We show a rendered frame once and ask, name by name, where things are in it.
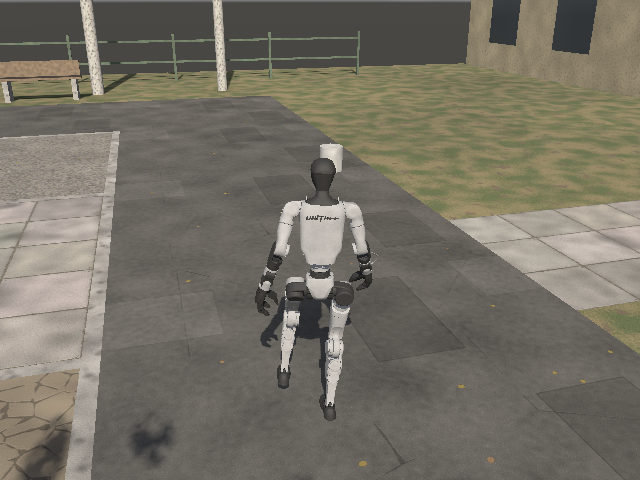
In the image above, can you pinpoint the right robot forearm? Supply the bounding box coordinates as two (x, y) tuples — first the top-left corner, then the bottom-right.
(357, 240), (372, 275)

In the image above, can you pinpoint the robot left hand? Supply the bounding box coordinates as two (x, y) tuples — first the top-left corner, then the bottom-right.
(255, 287), (278, 316)

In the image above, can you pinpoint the left robot upper arm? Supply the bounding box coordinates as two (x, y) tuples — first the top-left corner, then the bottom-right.
(273, 200), (302, 257)

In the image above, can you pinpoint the robot head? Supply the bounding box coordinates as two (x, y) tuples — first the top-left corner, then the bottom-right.
(305, 158), (339, 206)

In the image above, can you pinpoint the left robot forearm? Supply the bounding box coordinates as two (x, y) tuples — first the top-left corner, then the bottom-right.
(259, 241), (283, 291)

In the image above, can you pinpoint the right robot thigh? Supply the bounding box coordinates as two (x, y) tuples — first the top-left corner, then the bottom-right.
(325, 281), (354, 358)

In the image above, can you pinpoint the robot right hand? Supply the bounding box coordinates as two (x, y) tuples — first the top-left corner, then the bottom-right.
(349, 270), (373, 291)

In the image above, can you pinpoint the right robot upper arm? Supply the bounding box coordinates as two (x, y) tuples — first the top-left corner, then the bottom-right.
(342, 201), (368, 256)

